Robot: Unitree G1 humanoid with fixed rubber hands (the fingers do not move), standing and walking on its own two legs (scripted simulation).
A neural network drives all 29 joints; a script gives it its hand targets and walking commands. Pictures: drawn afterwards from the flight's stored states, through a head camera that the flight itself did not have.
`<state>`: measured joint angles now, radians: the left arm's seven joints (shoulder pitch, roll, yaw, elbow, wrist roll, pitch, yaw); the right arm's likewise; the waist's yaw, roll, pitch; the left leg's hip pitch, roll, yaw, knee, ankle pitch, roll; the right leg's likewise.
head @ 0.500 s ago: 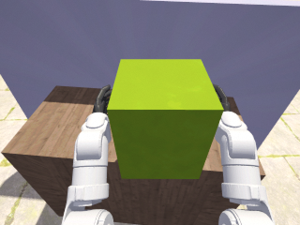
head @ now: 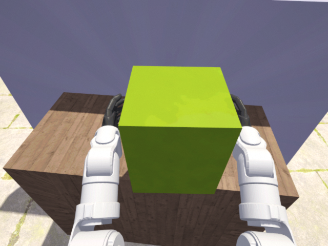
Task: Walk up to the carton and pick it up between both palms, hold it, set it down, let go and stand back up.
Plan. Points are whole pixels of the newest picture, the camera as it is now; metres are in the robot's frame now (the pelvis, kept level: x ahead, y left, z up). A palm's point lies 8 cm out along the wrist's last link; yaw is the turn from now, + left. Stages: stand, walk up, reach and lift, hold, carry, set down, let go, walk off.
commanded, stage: set down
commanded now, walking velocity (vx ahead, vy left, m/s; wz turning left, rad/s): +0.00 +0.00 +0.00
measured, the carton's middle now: (174, 132) +0.37 +0.01 +0.12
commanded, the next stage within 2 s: none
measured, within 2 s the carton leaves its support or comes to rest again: rests again in 1.72 s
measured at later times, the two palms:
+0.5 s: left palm (116, 129) +0.37 +0.16 +0.12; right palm (236, 128) +0.39 -0.14 +0.12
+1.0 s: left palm (118, 132) +0.39 +0.17 +0.08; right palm (228, 131) +0.41 -0.13 +0.09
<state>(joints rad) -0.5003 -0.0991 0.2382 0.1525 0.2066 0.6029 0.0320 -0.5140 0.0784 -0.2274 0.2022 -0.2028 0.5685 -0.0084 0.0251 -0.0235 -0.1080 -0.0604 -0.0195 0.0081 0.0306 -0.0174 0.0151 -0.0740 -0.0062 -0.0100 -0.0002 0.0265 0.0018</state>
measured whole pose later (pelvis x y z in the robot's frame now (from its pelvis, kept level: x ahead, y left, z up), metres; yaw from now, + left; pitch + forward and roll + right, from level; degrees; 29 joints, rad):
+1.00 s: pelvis +0.03 +0.00 +0.00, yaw +0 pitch +10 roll +0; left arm -0.53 -0.12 0.39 0.54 0.31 0.19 0.00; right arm -0.55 0.12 -0.36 0.59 -0.30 0.18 -0.01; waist 0.03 -0.04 -0.18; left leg -0.10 -0.02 0.01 -0.09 0.02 0.02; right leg -0.13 0.00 -0.01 -0.09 0.05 0.00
